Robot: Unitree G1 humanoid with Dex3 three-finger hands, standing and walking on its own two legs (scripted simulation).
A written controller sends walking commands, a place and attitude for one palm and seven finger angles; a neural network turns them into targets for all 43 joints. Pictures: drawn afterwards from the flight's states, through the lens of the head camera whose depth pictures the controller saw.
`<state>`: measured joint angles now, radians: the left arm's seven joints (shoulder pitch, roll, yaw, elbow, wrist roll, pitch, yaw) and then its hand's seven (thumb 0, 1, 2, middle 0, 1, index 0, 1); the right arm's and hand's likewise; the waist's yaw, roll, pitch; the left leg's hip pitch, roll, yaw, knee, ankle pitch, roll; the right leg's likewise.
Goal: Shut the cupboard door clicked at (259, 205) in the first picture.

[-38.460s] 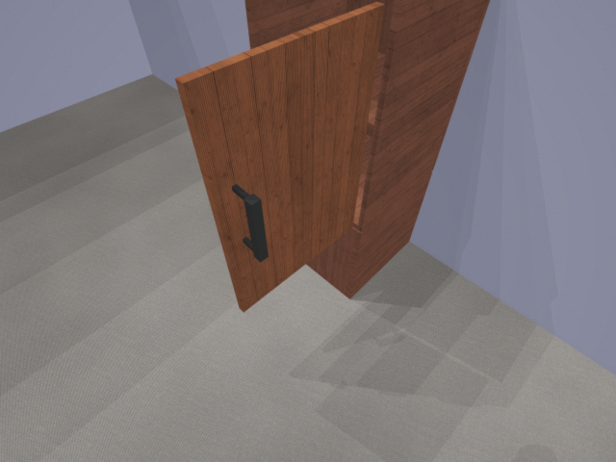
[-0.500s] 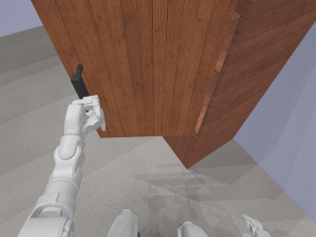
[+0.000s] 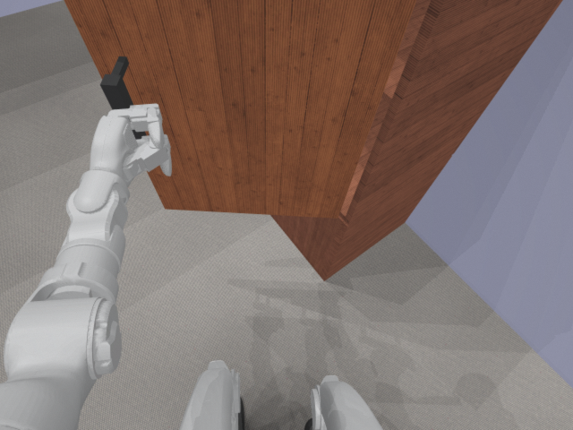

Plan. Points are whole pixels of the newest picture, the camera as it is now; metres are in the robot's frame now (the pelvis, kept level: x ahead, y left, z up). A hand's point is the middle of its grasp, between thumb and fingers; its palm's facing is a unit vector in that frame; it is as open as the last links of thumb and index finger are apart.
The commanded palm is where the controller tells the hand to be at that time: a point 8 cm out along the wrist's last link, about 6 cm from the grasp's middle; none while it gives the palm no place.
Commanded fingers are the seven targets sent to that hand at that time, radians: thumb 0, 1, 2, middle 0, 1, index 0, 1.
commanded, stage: push the door shut along its arc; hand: left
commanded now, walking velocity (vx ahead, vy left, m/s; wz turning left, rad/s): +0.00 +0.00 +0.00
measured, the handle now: (135, 115) +0.55 +0.21 +0.08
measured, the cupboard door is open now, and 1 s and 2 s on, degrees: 52 41 32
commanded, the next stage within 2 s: pull the fist back off the door in 1.18 s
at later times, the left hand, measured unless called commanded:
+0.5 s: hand (207, 112) +0.55 +0.11 +0.08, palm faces -0.25 -0.97 -0.02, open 3.1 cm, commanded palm +0.55 +0.15 +0.08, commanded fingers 0.00 0.90 0.90 -1.30 -1.50 -1.30 -1.50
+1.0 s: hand (211, 103) +0.57 +0.10 +0.08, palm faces -0.33 -0.94 -0.04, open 3.3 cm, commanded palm +0.60 +0.11 +0.08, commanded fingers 0.00 0.90 0.90 -1.30 -1.50 -1.30 -1.50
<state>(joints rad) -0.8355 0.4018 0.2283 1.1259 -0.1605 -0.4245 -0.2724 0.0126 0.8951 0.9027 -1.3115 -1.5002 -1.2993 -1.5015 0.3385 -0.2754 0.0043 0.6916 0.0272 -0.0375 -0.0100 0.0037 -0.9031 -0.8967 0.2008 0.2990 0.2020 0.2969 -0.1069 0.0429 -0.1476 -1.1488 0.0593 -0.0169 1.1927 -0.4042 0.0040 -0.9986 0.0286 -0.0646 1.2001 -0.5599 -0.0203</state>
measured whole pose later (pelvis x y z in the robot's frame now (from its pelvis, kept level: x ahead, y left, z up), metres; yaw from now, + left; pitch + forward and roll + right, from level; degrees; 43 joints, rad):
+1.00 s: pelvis +0.00 +0.00 -0.03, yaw -2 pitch +28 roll -5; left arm -1.26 0.56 0.20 1.31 -0.06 -0.25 -0.40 0.05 0.92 0.99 -1.30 -1.50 -1.30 -1.50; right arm 0.35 -0.29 0.03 0.71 0.00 -0.09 0.00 0.00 -0.90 -0.90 0.20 0.30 0.20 0.30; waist -0.22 0.06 -0.13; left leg -1.36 0.08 -0.05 1.31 -0.44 0.00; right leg -1.19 0.06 -0.09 1.29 -0.59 -0.03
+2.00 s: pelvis +0.04 -0.01 +0.01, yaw -1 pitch +25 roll -1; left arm -0.92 0.23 0.28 1.10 0.02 -0.42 0.17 0.01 0.90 0.90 -1.30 -1.50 -1.30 -1.50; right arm 0.43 -0.25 -0.04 0.67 -0.06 0.02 0.10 0.00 -0.90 -0.90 0.20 0.30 0.20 0.30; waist -0.17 0.06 -0.16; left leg -1.14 0.08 0.00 1.13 -0.43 -0.02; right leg -1.01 0.05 -0.04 1.15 -0.58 -0.04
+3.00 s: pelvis +0.05 +0.00 +0.10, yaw +0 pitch +2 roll +0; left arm 0.02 0.28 0.04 0.11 -0.09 -0.09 0.05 0.01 0.89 0.90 -1.08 -1.26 -1.08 -1.26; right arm 0.16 -0.24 0.02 0.57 0.07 0.06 -0.09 0.01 -0.91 -0.90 0.20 0.30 0.20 0.30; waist 0.00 0.04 -0.05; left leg -0.37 0.02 0.04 0.58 -0.24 0.00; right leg -0.25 0.01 -0.01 0.59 -0.37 -0.01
